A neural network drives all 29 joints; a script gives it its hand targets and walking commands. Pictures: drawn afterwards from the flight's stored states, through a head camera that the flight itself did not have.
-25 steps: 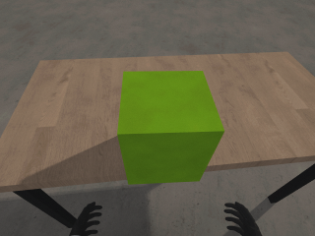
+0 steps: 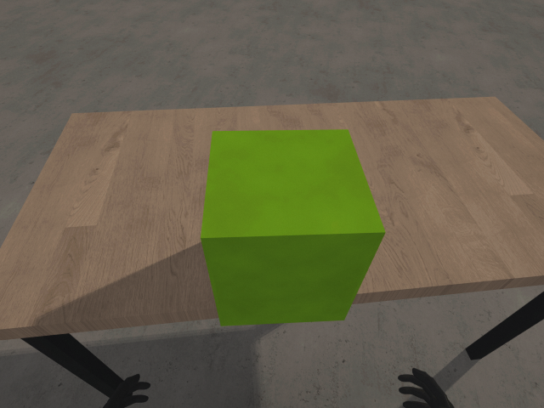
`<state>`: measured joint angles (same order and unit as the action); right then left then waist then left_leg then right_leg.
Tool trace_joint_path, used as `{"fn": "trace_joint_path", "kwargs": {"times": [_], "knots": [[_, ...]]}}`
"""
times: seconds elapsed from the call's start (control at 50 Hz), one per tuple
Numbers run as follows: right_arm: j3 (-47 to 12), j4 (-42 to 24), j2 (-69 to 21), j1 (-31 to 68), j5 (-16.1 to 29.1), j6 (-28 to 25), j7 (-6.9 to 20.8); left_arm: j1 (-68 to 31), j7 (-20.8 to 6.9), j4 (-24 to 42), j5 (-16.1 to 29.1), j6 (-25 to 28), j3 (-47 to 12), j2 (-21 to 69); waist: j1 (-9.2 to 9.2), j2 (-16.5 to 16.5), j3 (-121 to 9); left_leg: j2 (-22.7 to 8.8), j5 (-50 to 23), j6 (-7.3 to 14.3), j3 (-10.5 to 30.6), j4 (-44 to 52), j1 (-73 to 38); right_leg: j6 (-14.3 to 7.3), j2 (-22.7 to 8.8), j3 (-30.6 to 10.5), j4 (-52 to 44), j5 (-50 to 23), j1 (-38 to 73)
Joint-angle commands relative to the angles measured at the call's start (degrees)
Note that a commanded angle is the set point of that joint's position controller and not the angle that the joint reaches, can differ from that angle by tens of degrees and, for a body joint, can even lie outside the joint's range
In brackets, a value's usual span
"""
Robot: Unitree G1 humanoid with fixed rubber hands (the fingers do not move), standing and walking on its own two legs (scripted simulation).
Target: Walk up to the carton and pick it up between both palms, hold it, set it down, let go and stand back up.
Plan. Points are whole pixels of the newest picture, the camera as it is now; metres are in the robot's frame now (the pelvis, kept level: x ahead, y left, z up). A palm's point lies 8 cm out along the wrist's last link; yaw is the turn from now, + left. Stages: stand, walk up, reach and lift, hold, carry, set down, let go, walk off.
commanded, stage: stand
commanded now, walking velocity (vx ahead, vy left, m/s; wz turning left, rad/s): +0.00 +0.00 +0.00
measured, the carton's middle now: (282, 231) +0.37 +0.01 +0.05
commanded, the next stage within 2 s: none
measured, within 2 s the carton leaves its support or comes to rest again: neither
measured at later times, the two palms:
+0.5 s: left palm out of the picture +0.07 +0.29 -0.12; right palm out of the picture +0.11 -0.26 -0.10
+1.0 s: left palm out of the picture +0.04 +0.30 -0.13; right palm out of the picture +0.08 -0.26 -0.10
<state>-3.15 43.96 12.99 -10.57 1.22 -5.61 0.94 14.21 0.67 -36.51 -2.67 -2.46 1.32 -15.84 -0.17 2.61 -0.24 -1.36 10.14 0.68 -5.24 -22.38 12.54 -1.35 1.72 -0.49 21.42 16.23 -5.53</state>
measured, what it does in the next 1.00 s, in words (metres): stands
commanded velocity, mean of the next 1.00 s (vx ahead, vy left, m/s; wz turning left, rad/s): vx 0.00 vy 0.00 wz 0.00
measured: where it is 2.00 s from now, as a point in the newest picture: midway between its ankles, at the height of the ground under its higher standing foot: outside the picture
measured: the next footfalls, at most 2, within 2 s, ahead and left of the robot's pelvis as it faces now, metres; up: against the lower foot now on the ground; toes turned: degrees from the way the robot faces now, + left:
none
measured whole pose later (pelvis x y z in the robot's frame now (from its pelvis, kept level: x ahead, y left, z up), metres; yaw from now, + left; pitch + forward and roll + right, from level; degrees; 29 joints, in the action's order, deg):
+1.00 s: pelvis -0.01 +0.01 +0.00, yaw +0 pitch -1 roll +0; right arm -3.2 55.4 16.1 -10.6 1.2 -2.8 0.7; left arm 14.2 -0.2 -58.0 -2.7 0.7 2.1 -20.0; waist -0.2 2.4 -2.4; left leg -1.2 9.2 0.7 -5.2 -22.4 12.5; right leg -1.4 1.6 -0.5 21.5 15.3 -5.5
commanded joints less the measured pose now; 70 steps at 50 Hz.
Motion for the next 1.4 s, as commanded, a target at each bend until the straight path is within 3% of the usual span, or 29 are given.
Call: {"fn": "trace_joint_path", "kwargs": {"times": [0.0, 0.24, 0.48, 1.38], "knots": [[6.5, -2.0, 15.6, 1.4, -3.7, 0.7, -1.0, -1.6, -1.0, 1.7, 0.1, 4.5, 3.9, -11.7, 1.02, -3.8, -4.3, -6.0, -7.7, 1.7, 5.4, -2.7, -5.8, 0.0, -7.4, -5.7, -1.5, -9.5, -6.1], [5.3, 2.4, 17.8, 2.1, -3.3, 1.9, -1.0, -1.5, -1.2, -7.7, 0.6, 5.1, 3.3, -15.5, 0.44, -5.3, -6.1, -6.6, -12.8, 1.9, 5.9, -2.3, -7.8, 0.0, -8.0, -5.8, -2.1, -16.1, -3.0], [4.9, 6.2, 18.3, 2.4, -2.9, 2.3, -1.3, -1.8, -0.9, -13.5, 0.9, 5.4, 2.7, -16.0, 0.29, -6.1, -4.6, -7.1, -14.0, 2.1, 6.5, -1.3, -7.9, -0.2, -8.6, -5.9, -3.2, -17.3, -2.7], [4.4, 12.3, 18.8, 3.2, -2.2, 2.4, -1.7, -3.4, -0.8, -21.1, 1.8, 5.4, 2.0, -16.4, -0.1, -7.4, 1.8, -7.3, -4.5, 1.5, 8.3, 3.6, -4.5, -0.9, -9.0, -7.0, -6.7, -8.5, -5.3]]}}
